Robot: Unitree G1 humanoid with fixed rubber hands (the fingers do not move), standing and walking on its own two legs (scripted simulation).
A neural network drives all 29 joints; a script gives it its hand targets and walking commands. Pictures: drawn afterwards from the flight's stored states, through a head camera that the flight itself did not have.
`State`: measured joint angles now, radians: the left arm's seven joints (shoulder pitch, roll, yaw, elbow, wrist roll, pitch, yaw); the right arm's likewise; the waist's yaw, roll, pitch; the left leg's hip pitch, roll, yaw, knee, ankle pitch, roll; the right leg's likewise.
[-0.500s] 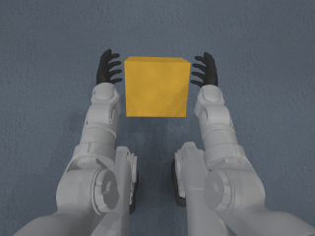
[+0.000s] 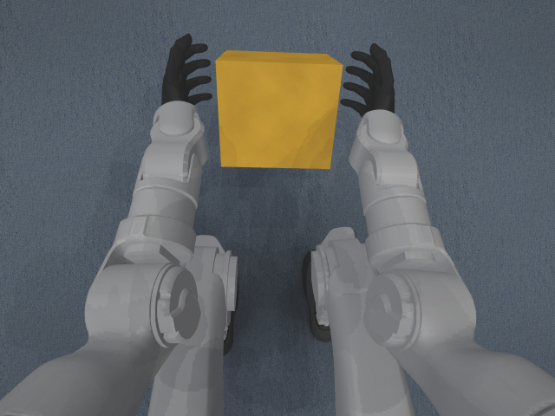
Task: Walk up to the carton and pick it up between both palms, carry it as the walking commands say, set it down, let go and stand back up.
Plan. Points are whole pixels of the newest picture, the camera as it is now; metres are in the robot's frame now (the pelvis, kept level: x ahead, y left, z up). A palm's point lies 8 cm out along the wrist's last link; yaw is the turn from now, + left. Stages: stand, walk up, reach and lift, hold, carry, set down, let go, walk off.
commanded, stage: set down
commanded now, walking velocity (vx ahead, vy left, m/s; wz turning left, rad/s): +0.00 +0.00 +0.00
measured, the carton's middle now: (276, 107) +0.52 -0.02 -0.23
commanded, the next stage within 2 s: none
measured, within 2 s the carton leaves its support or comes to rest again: neither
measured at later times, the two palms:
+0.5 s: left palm (196, 106) +0.52 +0.10 -0.20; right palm (361, 111) +0.50 -0.15 -0.20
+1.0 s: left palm (203, 102) +0.54 +0.10 -0.23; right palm (365, 104) +0.52 -0.17 -0.22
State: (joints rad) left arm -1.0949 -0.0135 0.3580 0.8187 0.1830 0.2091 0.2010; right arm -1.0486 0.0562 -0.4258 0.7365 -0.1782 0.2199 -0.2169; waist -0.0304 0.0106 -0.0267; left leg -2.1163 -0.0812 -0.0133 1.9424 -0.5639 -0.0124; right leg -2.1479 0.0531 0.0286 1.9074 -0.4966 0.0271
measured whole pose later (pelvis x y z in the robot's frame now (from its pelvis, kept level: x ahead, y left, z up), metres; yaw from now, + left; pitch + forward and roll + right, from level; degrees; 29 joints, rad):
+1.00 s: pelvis +0.00 +0.00 -0.09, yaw -1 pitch +36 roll -1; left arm -1.39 0.14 0.24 1.05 0.09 0.17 0.11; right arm -1.36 -0.17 -0.38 1.04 -0.02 0.15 -0.13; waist -0.05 -0.03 0.26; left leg -2.26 -0.09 -0.01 2.25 -0.62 -0.02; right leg -2.30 0.07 0.02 2.20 -0.54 0.04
